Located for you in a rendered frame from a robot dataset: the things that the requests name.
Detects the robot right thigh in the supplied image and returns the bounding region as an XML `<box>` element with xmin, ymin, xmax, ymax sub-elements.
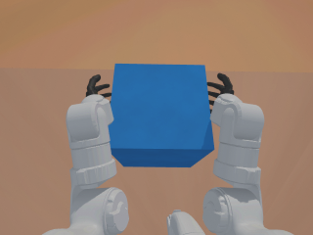
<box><xmin>166</xmin><ymin>211</ymin><xmax>205</xmax><ymax>235</ymax></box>

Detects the left robot forearm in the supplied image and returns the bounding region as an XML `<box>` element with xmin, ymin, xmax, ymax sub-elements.
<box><xmin>66</xmin><ymin>94</ymin><xmax>117</xmax><ymax>222</ymax></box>

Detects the carton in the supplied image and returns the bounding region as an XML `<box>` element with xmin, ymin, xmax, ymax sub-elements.
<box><xmin>108</xmin><ymin>64</ymin><xmax>215</xmax><ymax>167</ymax></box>

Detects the right robot upper arm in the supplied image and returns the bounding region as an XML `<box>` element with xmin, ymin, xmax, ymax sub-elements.
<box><xmin>202</xmin><ymin>187</ymin><xmax>293</xmax><ymax>235</ymax></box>

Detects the right robot hand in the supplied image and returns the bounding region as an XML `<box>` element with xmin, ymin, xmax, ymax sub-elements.
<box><xmin>206</xmin><ymin>73</ymin><xmax>235</xmax><ymax>113</ymax></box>

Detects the right robot forearm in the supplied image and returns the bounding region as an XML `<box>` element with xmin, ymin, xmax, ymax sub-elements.
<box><xmin>210</xmin><ymin>93</ymin><xmax>265</xmax><ymax>219</ymax></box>

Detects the left robot upper arm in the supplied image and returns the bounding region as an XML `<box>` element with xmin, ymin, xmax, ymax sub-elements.
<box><xmin>42</xmin><ymin>187</ymin><xmax>129</xmax><ymax>235</ymax></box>

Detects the left robot hand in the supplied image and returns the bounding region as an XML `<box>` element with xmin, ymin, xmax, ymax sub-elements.
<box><xmin>86</xmin><ymin>74</ymin><xmax>112</xmax><ymax>103</ymax></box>

